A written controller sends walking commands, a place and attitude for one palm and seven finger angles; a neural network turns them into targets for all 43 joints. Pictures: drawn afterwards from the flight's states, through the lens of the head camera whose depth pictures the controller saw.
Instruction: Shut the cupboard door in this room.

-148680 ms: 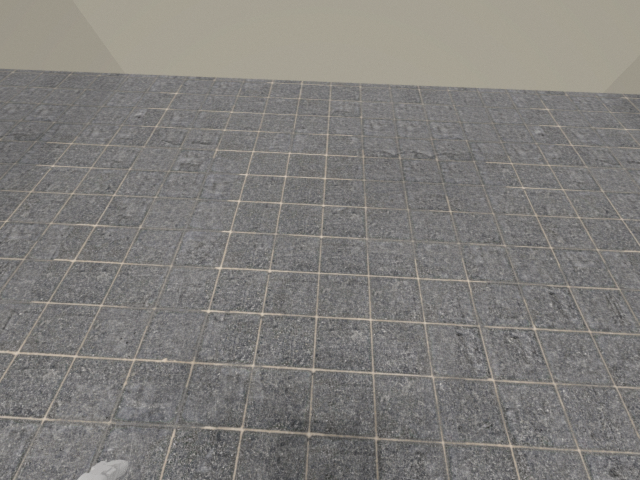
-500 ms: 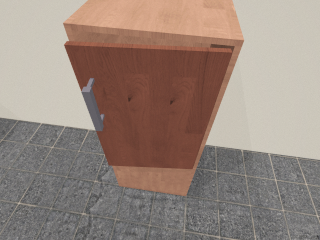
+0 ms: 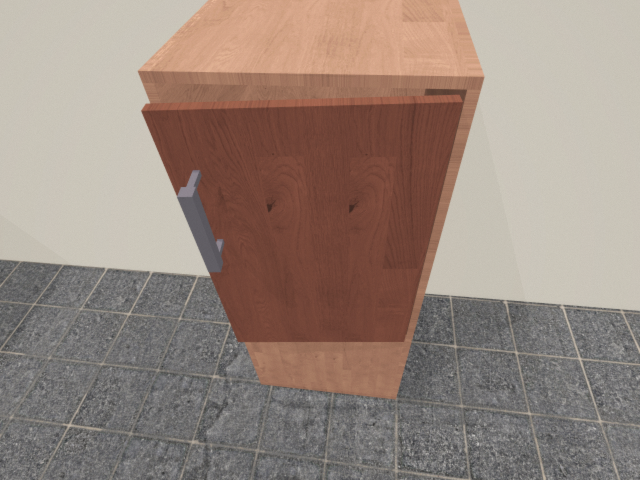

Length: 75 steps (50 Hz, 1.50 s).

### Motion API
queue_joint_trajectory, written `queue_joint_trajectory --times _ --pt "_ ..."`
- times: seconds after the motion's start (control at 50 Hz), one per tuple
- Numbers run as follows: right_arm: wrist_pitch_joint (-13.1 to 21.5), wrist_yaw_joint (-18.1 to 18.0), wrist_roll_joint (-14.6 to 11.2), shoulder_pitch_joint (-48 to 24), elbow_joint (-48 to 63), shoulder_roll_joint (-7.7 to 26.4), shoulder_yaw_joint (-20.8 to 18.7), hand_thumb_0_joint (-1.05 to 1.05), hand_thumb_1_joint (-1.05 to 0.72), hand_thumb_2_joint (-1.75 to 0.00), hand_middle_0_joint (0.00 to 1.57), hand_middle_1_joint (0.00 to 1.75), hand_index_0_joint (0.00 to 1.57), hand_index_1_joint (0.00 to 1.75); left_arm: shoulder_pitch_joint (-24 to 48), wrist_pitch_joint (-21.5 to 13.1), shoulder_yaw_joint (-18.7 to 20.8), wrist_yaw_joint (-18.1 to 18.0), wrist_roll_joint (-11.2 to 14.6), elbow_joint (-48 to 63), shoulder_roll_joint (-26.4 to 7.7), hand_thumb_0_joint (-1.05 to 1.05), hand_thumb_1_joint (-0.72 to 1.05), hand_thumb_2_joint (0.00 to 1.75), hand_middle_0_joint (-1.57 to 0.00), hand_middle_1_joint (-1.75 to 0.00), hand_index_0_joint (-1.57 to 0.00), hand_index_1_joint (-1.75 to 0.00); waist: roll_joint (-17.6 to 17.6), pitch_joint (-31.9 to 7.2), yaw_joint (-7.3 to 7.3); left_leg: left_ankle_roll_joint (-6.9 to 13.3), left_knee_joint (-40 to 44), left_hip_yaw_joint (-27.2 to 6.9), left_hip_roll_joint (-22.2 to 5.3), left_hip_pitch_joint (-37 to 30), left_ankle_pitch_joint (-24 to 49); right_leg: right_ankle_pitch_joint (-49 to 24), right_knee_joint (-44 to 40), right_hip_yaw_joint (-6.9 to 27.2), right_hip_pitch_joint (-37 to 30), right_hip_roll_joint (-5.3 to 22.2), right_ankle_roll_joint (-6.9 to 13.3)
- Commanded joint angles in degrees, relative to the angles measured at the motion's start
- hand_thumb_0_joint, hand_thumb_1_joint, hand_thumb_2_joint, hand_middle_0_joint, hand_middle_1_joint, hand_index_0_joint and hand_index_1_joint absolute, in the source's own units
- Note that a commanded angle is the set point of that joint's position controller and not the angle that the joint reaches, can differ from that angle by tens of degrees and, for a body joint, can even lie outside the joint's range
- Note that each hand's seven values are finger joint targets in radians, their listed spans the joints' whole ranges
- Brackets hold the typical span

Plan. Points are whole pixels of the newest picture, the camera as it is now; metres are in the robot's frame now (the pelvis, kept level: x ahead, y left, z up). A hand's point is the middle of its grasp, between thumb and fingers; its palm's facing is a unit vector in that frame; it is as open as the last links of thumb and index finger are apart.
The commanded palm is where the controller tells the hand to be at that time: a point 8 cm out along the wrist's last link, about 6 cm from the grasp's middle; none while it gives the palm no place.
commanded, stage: come to a stop and stand still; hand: left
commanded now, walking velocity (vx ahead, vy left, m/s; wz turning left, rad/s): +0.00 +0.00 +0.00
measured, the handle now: (205, 223) +0.44 +0.20 +0.07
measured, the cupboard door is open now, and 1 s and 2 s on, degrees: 6 6 6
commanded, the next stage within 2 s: look again from close up in 0.20 s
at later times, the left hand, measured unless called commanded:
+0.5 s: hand out of the picture +0.04 +0.15 -0.16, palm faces -0.01 -0.97 -0.24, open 7.3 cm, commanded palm none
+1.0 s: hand (211, 440) +0.18 +0.16 -0.05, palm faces +0.26 -0.95 -0.16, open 7.3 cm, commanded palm +0.13 +0.20 -0.05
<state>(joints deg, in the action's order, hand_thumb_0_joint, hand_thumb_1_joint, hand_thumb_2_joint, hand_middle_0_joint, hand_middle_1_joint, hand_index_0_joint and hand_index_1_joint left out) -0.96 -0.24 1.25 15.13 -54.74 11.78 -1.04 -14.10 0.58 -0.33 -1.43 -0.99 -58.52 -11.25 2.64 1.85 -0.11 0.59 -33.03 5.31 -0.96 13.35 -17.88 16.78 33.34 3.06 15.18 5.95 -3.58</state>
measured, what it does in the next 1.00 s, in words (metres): stands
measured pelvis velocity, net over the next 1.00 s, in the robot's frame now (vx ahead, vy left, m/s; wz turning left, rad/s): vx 0.03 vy -0.04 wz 0.06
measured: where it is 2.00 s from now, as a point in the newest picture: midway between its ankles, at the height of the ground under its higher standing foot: outside the picture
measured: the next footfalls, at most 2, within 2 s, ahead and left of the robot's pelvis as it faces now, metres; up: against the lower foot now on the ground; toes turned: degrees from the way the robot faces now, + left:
none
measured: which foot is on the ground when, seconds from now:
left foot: down 0.00-1.00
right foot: down 0.00-1.00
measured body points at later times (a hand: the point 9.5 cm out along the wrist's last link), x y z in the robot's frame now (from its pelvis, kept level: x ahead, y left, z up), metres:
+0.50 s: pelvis +0.02 -0.03 +0.01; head +0.04 -0.06 +0.45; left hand +0.05 +0.20 -0.14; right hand +0.03 -0.26 -0.16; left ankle +0.00 +0.11 -0.73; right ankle +0.02 -0.18 -0.73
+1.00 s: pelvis +0.03 -0.04 +0.00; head +0.04 -0.05 +0.44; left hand +0.17 +0.21 -0.04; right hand +0.11 -0.28 -0.13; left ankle +0.00 +0.11 -0.73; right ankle +0.02 -0.18 -0.73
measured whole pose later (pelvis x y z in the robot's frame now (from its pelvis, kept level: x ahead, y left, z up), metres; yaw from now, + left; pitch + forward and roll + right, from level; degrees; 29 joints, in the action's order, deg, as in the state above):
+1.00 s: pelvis +0.03 -0.04 +0.00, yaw +3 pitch +1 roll +0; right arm 15.2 -4.1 -1.0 18.8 -50.6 11.8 -2.1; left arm -24.3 -4.4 3.6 -2.6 7.3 -13.9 -9.5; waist 1.4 -0.4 1.0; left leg -2.9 -36.0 1.3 -3.5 17.1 -20.1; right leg 21.0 37.2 -1.8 17.4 4.1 -2.3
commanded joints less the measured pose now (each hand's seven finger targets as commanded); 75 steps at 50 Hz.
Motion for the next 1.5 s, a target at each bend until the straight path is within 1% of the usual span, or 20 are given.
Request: queue_joint_trajectory --times 0.0,0.22,0.82,0.84,0.86,0.88,0.9,0.92,0.94,0.98,1.0,1.04,1.08,1.1,1.14,1.22,1.28,1.32,1.4,1.48 --pt "1.66 0.06 -0.23 1.25 2.80 6.02 -0.86 0.00 -0.90 -0.90 0.20 0.30 0.20 0.30 -0.83 -0.72 1.20 -0.25 -0.17 2.91 -7.13 0.00 0.90 0.90 -0.20 -0.30 -0.20 -0.30 -2.08 4.58 0.23 1.26 14.08 -6.70 -4.54 2.99 -3.81 2.35 -6.61 -0.39 3.05 -1.59 4.41" --pt "2.37 -0.46 -0.42 1.86 -0.62 5.76 -0.38 0.00 -0.90 -0.90 0.20 0.30 0.20 0.30 -1.46 -1.32 1.31 -0.25 0.09 0.66 -7.55 0.00 0.90 0.90 -0.20 -0.30 -0.20 -0.30 -3.07 -0.60 0.16 0.61 10.72 -3.83 -4.62 -2.94 9.56 -9.27 -6.30 -0.07 -0.10 -0.28 4.02" --pt "2.14 -1.33 -0.30 2.30 -6.47 3.38 -0.43 0.00 -0.90 -0.90 0.20 0.30 0.20 0.30 -0.16 -1.60 2.24 -0.32 0.12 -1.82 -6.06 0.00 0.90 0.90 -0.20 -0.30 -0.20 -0.30 -3.14 -0.06 0.09 -0.76 10.26 -2.56 -5.12 -5.50 14.49 -16.10 -7.64 -0.92 -2.66 -0.47 4.73" --pt "2.20 -0.78 -1.15 -2.92 -2.61 6.69 -1.58 0.00 -0.90 -0.90 0.20 0.30 0.20 0.30 -6.91 -2.50 2.51 -2.57 0.08 -4.40 -7.39 0.00 0.90 0.90 -0.20 -0.30 -0.20 -0.30 -9.78 -2.11 -2.03 -2.28 -3.06 -1.32 -6.66 0.24 12.49 -36.49 -9.03 3.09 -5.70 3.86 3.52" --pt "14.51 -7.83 -0.42 2.99 11.10 14.91 -3.43 0.00 -0.90 -0.90 0.20 0.30 0.20 0.30 45.46 -20.70 28.22 -1.72 7.59 90.49 -43.98 0.00 0.90 0.90 -0.20 -0.30 -0.20 -0.30 -6.14 -24.30 4.06 0.56 -5.91 1.02 -3.81 -18.63 23.65 -33.63 -0.37 -0.53 -8.81 -1.30 4.33" --pt "18.00 -7.91 -3.37 -2.37 12.33 8.93 -1.54 0.00 -0.90 -0.90 0.20 0.30 0.20 0.30 -2.97 -14.09 5.34 -2.10 7.17 63.52 -10.33 0.00 0.90 0.90 -0.22 -0.32 -0.22 -0.32 16.57 -30.93 -0.53 0.63 -0.15 -2.59 -0.23 -14.78 36.36 -24.64 8.95 -6.47 -4.09 -4.74 4.54" --pt "20.85 -6.01 -3.10 -6.10 14.81 6.92 -0.76 0.00 -0.90 -0.90 0.20 0.30 0.20 0.30 -14.51 -6.02 -0.47 -2.40 10.97 64.72 4.43 0.00 0.90 0.90 -0.24 -0.34 -0.24 -0.34 17.44 -24.76 -2.08 -1.12 2.42 -2.58 -1.72 -11.09 42.57 -16.11 3.76 -9.94 -1.38 -4.79 3.74" --pt "23.07 -4.61 -3.90 -2.72 12.81 6.86 -1.97 0.00 -0.90 -0.90 0.20 0.30 0.20 0.30 -4.66 -6.61 1.14 -3.12 9.27 62.05 1.17 0.00 0.90 0.90 -0.25 -0.36 -0.25 -0.36 4.32 -8.76 3.01 -0.87 -0.14 -4.06 -1.70 -3.00 33.78 -17.35 1.35 -9.52 3.80 -4.79 2.77" --pt "23.68 -4.13 -2.98 -2.34 14.12 7.69 -3.91 0.00 -0.90 -0.90 0.20 0.30 0.20 0.30 -7.17 -8.95 5.02 -2.05 9.81 59.08 0.36 0.00 0.90 0.90 -0.27 -0.38 -0.27 -0.38 -2.07 -3.21 2.41 -0.66 -1.87 -4.27 -0.14 3.11 25.47 -18.11 0.81 -10.15 7.41 -4.95 2.36" --pt "23.98 -2.85 -1.59 -4.01 17.45 7.50 -4.70 0.00 -0.90 -0.90 0.20 0.30 0.20 0.30 -15.60 -16.44 7.46 2.82 10.78 51.78 1.57 0.00 0.90 0.90 -0.31 -0.42 -0.31 -0.42 -15.47 -1.67 0.66 -0.95 -6.67 -4.62 1.09 13.16 15.13 -14.36 5.97 -11.01 13.42 -5.67 2.30" --pt "23.84 -1.99 -1.63 -4.86 18.86 7.15 -4.92 0.00 -0.90 -0.90 0.20 0.30 0.20 0.30 -20.51 -20.67 8.73 6.21 11.57 46.86 2.33 0.00 0.90 0.90 -0.33 -0.44 -0.33 -0.44 -13.97 -1.15 -1.62 -1.56 -8.82 -4.10 1.76 16.87 12.63 -12.77 8.76 -10.13 14.33 -5.25 3.00" --pt "23.42 -0.24 -0.97 -5.40 21.67 6.77 -5.42 0.00 -0.90 -0.90 0.20 0.30 0.20 0.30 -21.13 -31.40 9.72 13.84 13.50 47.22 2.43 0.00 0.90 0.90 -0.36 -0.48 -0.36 -0.48 -14.41 -7.14 -3.28 -2.35 -15.12 -3.44 2.22 22.99 8.86 -10.12 16.20 -8.99 18.07 -5.12 3.94" --pt "23.16 0.70 -1.02 -6.78 25.39 7.62 -5.88 0.00 -0.90 -0.90 0.20 0.30 0.20 0.30 -18.13 -39.28 10.99 21.20 14.31 49.70 -1.29 0.00 0.90 0.90 -0.40 -0.52 -0.40 -0.52 -10.38 -12.38 -3.58 -1.85 -21.38 -2.88 2.53 28.22 5.46 -6.73 21.40 -6.11 21.45 -4.31 4.79" --pt "22.38 0.79 -1.47 -6.50 26.85 7.94 -6.30 0.00 -0.90 -0.90 0.20 0.30 0.20 0.30 -18.18 -39.07 14.44 22.49 14.38 49.95 -4.92 0.00 0.90 0.90 -0.42 -0.54 -0.42 -0.54 -5.83 -14.68 -4.96 -1.33 -22.51 -2.40 2.44 28.69 4.84 -4.80 22.50 -4.84 21.47 -4.13 5.34" --pt "21.10 0.31 -2.38 -8.30 32.65 8.52 -5.62 0.00 -0.90 -0.90 0.20 0.30 0.20 0.30 -13.41 -35.10 12.76 23.86 16.77 59.29 -5.30 0.00 0.90 0.90 -0.46 -0.58 -0.46 -0.58 -1.90 -18.16 -4.72 -0.56 -23.44 -1.83 2.89 29.43 0.09 3.39 22.40 -3.77 23.12 -4.21 5.10" --pt "19.36 -2.16 -3.12 -6.26 36.77 8.27 -4.28 0.00 -0.90 -0.90 0.20 0.30 0.20 0.30 -1.86 -29.98 12.79 19.70 17.91 77.03 -7.68 0.00 0.90 0.90 -0.53 -0.66 -0.53 -0.66 -2.15 -18.57 -1.16 0.22 -25.27 -3.92 1.53 31.13 -7.82 17.61 19.07 -1.18 26.79 -5.19 4.19" --pt "19.54 -3.53 -2.95 -4.82 36.30 8.26 -2.82 0.00 -0.90 -0.90 0.20 0.30 0.20 0.30 3.19 -29.51 9.11 16.91 16.15 85.17 -7.40 0.00 0.90 0.90 -0.58 -0.72 -0.58 -0.72 1.60 -17.62 1.38 0.70 -25.69 -5.52 0.64 30.11 -9.91 17.24 19.97 -2.56 29.53 -6.08 4.44" --pt "19.95 -4.42 -2.94 -4.09 35.24 8.55 -2.20 0.00 -0.90 -0.90 0.20 0.30 0.20 0.30 4.00 -28.13 7.72 16.83 15.62 84.12 -7.23 0.00 0.90 0.90 -0.62 -0.76 -0.62 -0.76 0.16 -16.57 2.73 0.78 -25.84 -6.46 0.21 30.60 -10.82 17.23 20.23 -3.48 30.58 -6.63 4.26" --pt "20.01 -5.06 -3.54 -4.32 34.64 8.70 -1.12 0.00 -0.90 -0.90 0.20 0.30 0.20 0.30 -0.26 -20.72 7.73 18.11 15.32 76.62 -7.36 0.00 0.90 0.90 -0.66 -0.80 -0.66 -0.80 0.28 -14.08 1.83 0.37 -22.80 -7.41 0.60 32.13 -14.79 20.03 18.80 -4.61 29.47 -6.75 4.04" --pt "19.42 -4.81 -3.72 -5.38 36.76 7.88 -0.60 0.00 -0.90 -0.90 0.20 0.30 0.20 0.30 -6.14 -13.83 12.69 15.99 16.13 81.41 -10.56 0.00 0.90 0.90 -0.66 -0.80 -0.66 -0.80 1.03 -17.66 -1.60 -0.02 -17.22 -7.29 1.30 27.82 -13.79 19.66 15.83 -5.37 22.85 -6.06 4.05"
